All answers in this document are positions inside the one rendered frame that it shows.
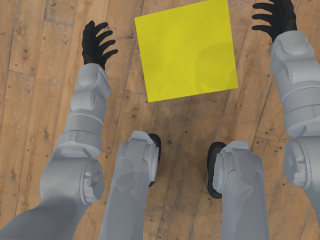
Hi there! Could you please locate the robot thigh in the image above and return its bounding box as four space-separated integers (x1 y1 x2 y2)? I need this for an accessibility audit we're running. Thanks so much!
214 148 270 240
97 138 159 240

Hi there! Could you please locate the robot right upper arm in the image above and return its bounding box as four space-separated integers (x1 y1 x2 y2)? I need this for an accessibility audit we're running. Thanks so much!
283 135 320 228

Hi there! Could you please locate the left robot forearm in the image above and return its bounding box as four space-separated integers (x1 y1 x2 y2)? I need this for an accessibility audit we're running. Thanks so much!
39 63 111 198

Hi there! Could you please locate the left robot thigh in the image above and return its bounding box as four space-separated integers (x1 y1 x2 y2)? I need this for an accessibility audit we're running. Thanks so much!
97 138 159 240

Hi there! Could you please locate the right robot forearm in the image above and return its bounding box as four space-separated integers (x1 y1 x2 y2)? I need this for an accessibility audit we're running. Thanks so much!
269 30 320 138

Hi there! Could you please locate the right robot hand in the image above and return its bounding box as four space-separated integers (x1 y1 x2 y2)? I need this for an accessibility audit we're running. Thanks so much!
251 0 297 43

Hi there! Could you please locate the carton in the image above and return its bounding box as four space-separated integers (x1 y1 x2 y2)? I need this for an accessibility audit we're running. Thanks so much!
134 0 238 103

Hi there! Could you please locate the right robot thigh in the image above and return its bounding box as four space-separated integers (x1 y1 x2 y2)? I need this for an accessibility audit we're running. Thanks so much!
214 148 270 240

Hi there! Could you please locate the robot left upper arm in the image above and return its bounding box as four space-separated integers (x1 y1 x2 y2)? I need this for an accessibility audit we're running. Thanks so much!
0 157 105 240

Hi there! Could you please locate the left robot hand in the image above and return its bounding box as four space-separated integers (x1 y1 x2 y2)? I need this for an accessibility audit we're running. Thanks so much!
82 20 118 71

